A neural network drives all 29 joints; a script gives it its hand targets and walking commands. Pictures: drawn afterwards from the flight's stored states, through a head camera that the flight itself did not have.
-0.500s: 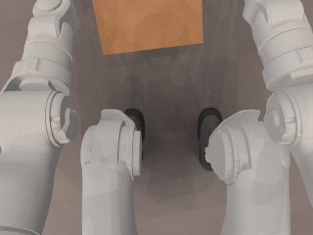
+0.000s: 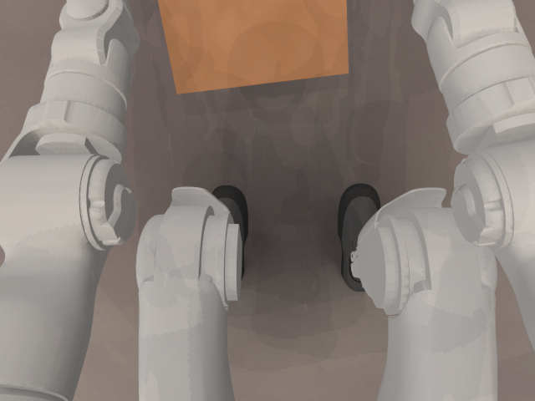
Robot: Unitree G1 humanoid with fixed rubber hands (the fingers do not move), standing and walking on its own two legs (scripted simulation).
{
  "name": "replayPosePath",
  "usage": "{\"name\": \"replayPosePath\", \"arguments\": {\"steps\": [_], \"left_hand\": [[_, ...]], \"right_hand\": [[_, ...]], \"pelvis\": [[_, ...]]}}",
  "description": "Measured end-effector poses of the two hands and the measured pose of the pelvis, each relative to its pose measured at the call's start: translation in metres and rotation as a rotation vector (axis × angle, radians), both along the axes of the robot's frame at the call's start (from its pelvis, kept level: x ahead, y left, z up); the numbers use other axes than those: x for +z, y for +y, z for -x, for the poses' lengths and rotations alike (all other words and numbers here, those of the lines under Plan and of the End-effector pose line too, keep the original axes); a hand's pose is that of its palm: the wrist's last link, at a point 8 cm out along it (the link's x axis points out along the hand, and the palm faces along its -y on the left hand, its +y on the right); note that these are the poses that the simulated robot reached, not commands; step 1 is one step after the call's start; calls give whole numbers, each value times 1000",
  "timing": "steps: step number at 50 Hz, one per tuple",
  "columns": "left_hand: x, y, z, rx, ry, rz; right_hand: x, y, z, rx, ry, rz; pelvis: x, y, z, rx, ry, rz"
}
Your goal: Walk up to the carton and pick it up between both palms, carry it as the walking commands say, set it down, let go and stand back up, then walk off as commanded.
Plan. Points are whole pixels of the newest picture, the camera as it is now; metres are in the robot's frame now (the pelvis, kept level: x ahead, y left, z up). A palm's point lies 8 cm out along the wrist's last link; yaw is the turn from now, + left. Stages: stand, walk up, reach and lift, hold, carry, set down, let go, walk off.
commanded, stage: reach and lift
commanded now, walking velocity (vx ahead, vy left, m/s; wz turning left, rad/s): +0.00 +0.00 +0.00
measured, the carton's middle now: out of the picture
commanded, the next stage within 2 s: none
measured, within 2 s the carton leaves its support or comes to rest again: leaves its support in 1.04 s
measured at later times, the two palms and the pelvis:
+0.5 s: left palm out of the picture +0.53 +0.20 -0.20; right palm out of the picture +0.55 -0.10 -0.21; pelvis +0.00 +0.00 +0.00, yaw +0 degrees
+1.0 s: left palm out of the picture +0.54 +0.19 -0.20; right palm out of the picture +0.55 -0.10 -0.20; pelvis +0.00 +0.00 -0.01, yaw +0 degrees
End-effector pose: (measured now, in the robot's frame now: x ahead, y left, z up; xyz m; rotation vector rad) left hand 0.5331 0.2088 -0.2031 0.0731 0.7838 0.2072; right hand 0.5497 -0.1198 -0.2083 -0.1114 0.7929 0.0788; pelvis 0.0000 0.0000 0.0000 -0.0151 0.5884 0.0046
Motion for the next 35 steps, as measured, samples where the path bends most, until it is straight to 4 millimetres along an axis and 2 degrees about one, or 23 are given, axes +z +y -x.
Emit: {"name": "replayPosePath", "arguments": {"steps": [5, 35], "left_hand": [[1, -6, -2, -5, -4, 16], [-1, -6, -2, 17, 27, 53]], "right_hand": [[2, 21, -1, 38, 4, -52], [1, 18, -1, 6, 35, -68]], "pelvis": [[0, 0, 0, 0, 0, 0], [-4, 2, 0, 0, -10, 0]]}}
